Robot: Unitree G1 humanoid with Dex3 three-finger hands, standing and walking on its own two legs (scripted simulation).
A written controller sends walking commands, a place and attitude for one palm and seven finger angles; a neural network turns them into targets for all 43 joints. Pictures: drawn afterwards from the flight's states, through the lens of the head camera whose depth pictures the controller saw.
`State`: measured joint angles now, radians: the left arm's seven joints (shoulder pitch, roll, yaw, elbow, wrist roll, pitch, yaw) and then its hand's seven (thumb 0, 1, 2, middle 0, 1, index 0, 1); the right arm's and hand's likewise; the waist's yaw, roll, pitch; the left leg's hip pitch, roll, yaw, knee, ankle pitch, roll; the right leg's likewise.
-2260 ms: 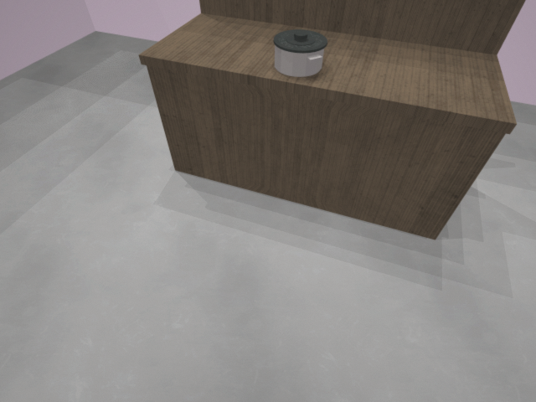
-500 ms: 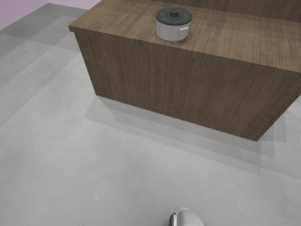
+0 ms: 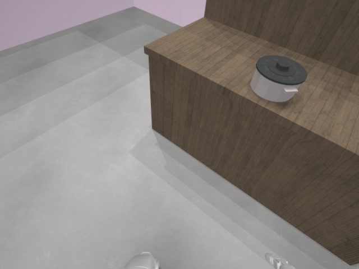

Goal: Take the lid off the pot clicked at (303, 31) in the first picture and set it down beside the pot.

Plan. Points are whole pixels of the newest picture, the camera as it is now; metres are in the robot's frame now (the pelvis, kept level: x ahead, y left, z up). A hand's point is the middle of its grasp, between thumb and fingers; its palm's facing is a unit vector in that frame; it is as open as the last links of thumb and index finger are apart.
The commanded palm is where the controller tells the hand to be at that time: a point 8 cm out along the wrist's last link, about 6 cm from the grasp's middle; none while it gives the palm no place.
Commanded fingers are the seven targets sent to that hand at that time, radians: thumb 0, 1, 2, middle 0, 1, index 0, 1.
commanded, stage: walk to a spot facing it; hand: left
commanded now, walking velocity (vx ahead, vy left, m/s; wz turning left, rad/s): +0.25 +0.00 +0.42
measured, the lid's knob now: (283, 64) +0.88 -0.32 +0.02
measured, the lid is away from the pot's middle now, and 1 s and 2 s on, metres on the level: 0.00 0.00 0.00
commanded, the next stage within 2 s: turn to face it in 0.02 s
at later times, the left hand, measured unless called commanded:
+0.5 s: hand (113, 243) +0.20 +0.19 -0.17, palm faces +0.00 -0.98 -0.19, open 7.3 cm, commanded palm none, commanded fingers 0.00 0.90 0.90 -0.20 -0.30 -0.20 -0.30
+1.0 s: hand (135, 194) +0.34 +0.17 -0.16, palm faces -0.26 -0.94 -0.22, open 7.4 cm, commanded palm none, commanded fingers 0.00 0.90 0.90 -0.20 -0.30 -0.20 -0.30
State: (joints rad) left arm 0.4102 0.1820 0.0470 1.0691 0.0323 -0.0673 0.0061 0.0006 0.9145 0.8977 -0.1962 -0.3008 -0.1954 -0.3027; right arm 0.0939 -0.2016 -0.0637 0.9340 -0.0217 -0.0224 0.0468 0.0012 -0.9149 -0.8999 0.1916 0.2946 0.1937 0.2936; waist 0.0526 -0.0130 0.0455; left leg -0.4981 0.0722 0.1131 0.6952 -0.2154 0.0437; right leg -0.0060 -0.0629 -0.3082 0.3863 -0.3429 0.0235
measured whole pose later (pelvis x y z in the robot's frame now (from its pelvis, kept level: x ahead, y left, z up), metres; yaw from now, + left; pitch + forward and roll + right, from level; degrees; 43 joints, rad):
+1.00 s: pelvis +0.20 +0.00 +0.00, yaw -21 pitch +1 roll +0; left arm 0.21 0.20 0.08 0.91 0.02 0.04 -0.01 0.00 0.90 0.90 -0.20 -0.30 -0.20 -0.30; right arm 0.14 -0.22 -0.05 0.90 0.00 0.02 -0.03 0.00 -0.91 -0.90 0.20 0.30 0.20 0.29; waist 0.03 -0.01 0.04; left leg -0.34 0.03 0.01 0.68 -0.38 -0.06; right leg -0.28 0.08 0.10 0.48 -0.21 -0.04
